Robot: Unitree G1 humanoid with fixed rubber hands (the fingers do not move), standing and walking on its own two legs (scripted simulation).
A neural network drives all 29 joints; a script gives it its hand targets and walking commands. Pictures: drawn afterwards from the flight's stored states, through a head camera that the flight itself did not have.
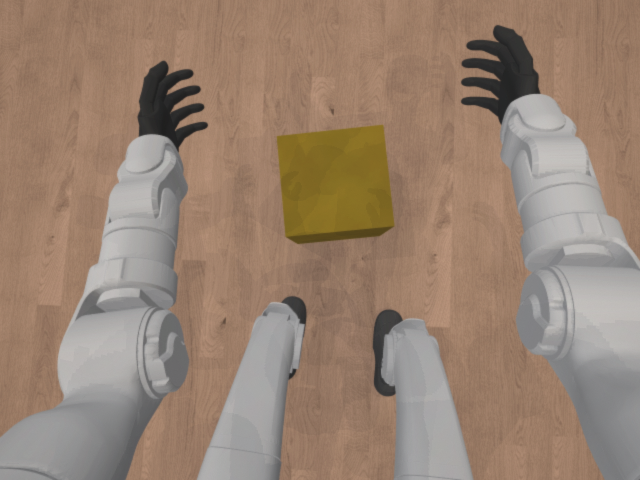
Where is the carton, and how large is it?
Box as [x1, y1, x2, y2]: [277, 125, 393, 243]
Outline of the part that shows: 382,125 277,136 285,236 297,243 374,236 383,233 393,226 393,216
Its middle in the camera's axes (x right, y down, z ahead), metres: +0.04 -0.10 +0.88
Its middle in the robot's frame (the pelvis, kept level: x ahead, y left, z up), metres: +0.49 +0.05 -0.52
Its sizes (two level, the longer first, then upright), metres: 0.210 0.200 0.250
